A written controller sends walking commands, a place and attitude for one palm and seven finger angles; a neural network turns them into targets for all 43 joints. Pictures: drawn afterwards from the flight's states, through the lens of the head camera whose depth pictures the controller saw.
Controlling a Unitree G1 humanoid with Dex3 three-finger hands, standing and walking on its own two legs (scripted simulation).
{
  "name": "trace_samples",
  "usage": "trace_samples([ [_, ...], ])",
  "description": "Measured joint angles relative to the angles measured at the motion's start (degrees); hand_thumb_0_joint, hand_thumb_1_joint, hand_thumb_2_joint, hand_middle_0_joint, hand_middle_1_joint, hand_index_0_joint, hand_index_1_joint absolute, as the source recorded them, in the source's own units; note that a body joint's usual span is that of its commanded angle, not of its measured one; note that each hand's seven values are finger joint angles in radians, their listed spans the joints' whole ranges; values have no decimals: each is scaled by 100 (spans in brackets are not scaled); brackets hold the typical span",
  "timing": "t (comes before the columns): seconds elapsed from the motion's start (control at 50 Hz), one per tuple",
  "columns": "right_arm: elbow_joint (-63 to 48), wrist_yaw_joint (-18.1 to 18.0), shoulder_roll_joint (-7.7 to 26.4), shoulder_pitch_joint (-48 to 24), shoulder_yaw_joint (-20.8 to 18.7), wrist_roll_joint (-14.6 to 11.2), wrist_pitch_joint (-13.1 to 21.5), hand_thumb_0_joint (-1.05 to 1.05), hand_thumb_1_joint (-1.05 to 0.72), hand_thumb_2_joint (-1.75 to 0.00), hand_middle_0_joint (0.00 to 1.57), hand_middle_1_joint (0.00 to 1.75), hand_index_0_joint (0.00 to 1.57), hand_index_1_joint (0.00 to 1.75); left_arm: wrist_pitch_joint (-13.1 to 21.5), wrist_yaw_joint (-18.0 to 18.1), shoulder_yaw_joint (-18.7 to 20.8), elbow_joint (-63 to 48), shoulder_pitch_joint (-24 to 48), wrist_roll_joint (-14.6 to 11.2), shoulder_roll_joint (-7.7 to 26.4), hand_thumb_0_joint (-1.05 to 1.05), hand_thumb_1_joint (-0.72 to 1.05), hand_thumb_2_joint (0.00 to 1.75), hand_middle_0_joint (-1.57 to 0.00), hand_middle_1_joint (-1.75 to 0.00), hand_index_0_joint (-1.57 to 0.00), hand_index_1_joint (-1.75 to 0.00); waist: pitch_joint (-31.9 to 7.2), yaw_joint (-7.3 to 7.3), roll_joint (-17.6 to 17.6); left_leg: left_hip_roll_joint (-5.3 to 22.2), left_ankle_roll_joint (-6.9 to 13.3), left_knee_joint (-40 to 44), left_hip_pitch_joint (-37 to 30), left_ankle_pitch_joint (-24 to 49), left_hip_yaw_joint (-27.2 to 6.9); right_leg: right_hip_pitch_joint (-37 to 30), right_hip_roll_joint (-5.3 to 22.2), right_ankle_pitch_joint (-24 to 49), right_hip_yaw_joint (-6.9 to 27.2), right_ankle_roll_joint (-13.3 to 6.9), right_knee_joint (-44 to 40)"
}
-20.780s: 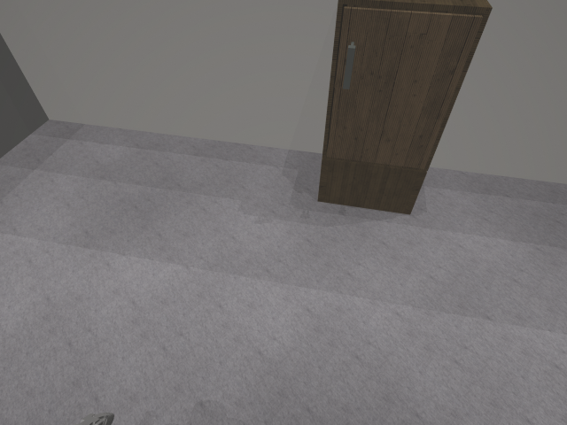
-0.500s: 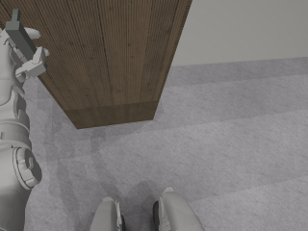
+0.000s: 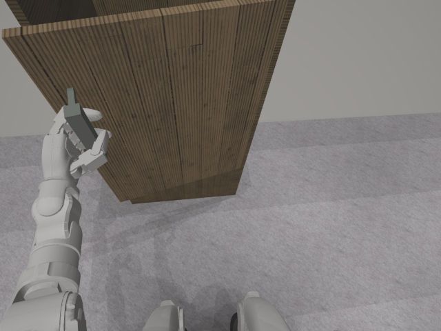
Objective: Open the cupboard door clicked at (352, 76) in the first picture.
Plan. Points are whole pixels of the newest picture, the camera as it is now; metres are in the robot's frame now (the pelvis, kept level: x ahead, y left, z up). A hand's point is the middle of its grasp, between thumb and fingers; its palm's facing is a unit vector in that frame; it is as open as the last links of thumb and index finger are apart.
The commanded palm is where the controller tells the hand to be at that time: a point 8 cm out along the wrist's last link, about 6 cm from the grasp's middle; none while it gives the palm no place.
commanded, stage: pull the door open along its arc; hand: left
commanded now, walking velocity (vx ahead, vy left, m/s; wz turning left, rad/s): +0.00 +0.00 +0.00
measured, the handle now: (87, 127) +0.48 +0.23 +0.04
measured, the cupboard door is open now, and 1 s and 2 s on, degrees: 13 43 44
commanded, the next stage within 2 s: open thumb and fingers to let go in 0.52 s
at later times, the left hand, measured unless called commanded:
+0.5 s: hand (154, 212) +0.31 +0.10 +0.04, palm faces +0.50 -0.87 +0.01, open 6.1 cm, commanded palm +0.24 +0.12 +0.03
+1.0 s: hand (173, 228) +0.28 +0.07 +0.04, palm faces +0.47 -0.88 -0.02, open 9.7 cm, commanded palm +0.23 +0.11 +0.03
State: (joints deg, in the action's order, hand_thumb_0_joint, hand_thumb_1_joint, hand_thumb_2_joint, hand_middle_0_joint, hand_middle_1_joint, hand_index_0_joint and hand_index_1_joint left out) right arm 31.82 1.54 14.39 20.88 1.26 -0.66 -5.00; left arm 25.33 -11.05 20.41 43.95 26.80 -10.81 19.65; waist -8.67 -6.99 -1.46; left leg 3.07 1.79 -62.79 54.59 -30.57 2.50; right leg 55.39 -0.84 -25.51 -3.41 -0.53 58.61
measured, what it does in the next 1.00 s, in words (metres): shifts its weight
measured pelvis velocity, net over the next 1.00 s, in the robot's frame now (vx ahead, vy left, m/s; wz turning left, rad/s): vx -0.01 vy -0.05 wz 0.09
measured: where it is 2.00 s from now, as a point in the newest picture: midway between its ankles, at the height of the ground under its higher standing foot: outside the picture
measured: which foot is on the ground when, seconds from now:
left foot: down 0.00-1.00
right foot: down 0.00-1.00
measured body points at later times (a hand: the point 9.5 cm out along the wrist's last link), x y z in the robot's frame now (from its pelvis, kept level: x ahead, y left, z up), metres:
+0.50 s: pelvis +0.00 -0.03 +0.00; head +0.07 -0.02 +0.45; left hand +0.28 +0.14 +0.04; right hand +0.18 -0.23 -0.11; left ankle -0.01 +0.10 -0.66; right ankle +0.02 -0.12 -0.66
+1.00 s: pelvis -0.01 -0.05 +0.00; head +0.05 -0.06 +0.45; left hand +0.25 +0.11 +0.04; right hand +0.17 -0.26 -0.11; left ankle -0.01 +0.10 -0.66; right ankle +0.02 -0.12 -0.66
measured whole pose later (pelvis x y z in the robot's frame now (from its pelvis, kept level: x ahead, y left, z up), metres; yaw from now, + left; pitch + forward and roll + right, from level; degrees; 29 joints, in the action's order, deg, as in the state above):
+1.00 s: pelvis -0.01 -0.05 +0.00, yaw +5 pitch +15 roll +1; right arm 34.0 1.1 10.6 11.3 -0.1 4.5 2.2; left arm 23.7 31.5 -7.2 16.3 -3.4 4.7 -4.6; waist -9.3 -0.7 -1.1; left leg 1.1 -2.3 -61.6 47.6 -28.9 -1.5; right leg 48.8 1.1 -28.6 -7.2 -4.7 62.2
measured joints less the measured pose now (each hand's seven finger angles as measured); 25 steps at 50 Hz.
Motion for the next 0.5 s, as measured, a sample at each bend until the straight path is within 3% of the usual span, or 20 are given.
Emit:
trace_samples([
  [0.04, -7, 27, -16, -89, -35, 43, 86, 1, -91, -90, 21, 30, 20, 30, 38, 515, -157, -355, -279, 20, -369, 1, 67, 73, -36, -134, -36, -135, -42, 83, 10, -25, -6, 40, -75, 4, 4, -66, 23, -17, 4, 2, -10],
  [0.14, -18, 135, -81, -417, -100, 208, 237, 1, -91, -90, 20, 30, 20, 30, 144, 1956, -652, -1092, -847, 399, -1182, 1, 67, 77, -34, -135, -36, -132, -87, 278, 20, -83, -22, 41, -189, -8, 5, -153, 82, -89, 8, -10, 76],
  [0.28, 5, 214, -257, -792, -126, 384, 308, 1, -91, -90, 20, 30, 20, 30, 103, 3544, -1482, -1718, -1480, 1055, -1970, 0, 68, 80, -32, -135, -36, -132, -97, 531, 36, -151, -77, 30, -350, -4, -69, -312, 152, -185, -63, -68, 186],
  [0.38, 79, 198, -375, -927, -122, 457, 382, 1, -91, -90, 20, 30, 20, 30, 66, 4189, -2004, -1974, -1902, 1414, -2302, 0, 69, 78, -33, -135, -35, -133, -96, 649, 60, -186, -136, 57, -477, 20, -168, -460, 187, -235, -159, -131, 208],
  [0.5, 106, 162, -434, -955, -120, 490, 488, 1, -91, -90, 20, 30, 20, 30, -50, 4394, -2569, -2438, -2584, 1629, -2494, 0, 68, 74, -32, -134, -34, -133, -89, 710, 70, -193, -214, 127, -653, 54, -268, -656, 192, -263, -257, -212, 174],
])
